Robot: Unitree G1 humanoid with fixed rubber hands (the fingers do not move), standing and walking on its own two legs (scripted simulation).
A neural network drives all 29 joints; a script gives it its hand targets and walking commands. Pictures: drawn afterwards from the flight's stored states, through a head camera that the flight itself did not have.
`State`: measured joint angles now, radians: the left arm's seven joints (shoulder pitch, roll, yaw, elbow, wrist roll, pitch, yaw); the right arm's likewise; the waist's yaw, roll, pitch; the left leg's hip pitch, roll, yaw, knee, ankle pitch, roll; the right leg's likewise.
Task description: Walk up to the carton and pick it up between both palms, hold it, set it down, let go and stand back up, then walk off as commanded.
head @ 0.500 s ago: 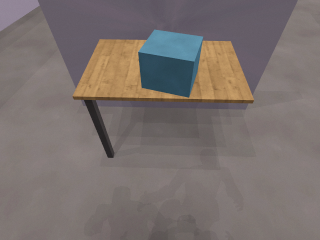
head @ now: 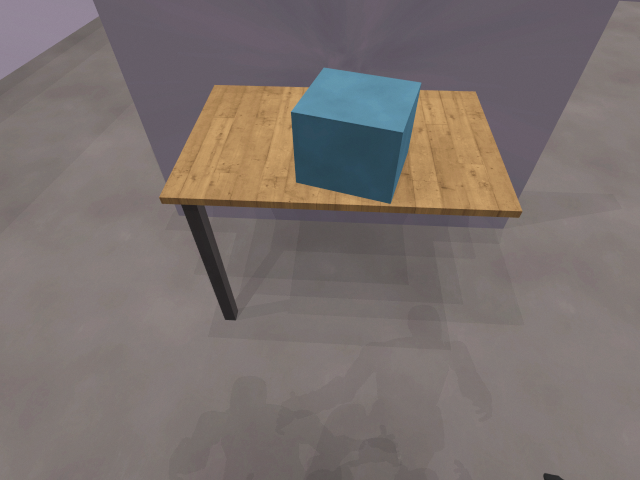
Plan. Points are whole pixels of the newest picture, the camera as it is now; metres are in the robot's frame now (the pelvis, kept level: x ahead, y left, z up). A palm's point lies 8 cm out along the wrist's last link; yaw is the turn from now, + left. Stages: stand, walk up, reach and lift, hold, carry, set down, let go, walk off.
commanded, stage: stand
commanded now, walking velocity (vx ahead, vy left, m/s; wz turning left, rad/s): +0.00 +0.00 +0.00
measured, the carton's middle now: (356, 134) +0.86 -0.06 -0.06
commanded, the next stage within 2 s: none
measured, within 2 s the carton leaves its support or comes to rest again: neither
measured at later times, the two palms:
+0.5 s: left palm out of the picture +0.08 +0.30 -0.12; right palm out of the picture +0.09 -0.30 -0.12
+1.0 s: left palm out of the picture +0.06 +0.30 -0.12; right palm out of the picture +0.09 -0.30 -0.11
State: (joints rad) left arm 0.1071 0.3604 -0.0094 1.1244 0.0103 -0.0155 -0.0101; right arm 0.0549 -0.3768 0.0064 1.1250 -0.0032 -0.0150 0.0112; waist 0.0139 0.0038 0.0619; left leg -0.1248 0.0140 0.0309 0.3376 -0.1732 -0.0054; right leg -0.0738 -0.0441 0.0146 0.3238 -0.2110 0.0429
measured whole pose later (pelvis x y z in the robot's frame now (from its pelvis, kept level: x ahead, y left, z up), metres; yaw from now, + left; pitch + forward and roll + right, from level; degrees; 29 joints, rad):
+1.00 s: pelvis +0.00 +0.00 +0.00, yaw +1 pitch -2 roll +0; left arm 0.13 0.36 0.01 1.11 0.02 -0.01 -0.01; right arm 0.09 -0.37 0.00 1.12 0.00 -0.01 0.00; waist 0.00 -0.01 0.05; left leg -0.13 0.01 0.02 0.35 -0.18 0.00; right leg -0.07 -0.05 0.01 0.31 -0.21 0.05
